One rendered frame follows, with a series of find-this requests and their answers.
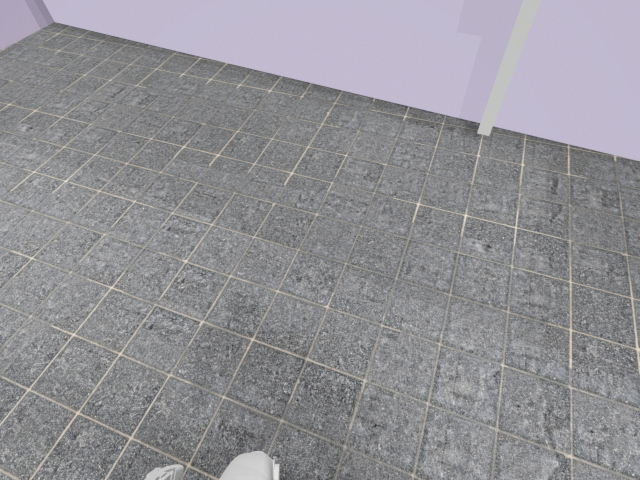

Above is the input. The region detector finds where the panel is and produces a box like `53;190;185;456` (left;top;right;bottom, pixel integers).
477;0;541;136

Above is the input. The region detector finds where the left robot thigh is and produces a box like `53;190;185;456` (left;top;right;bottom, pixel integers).
219;452;280;480

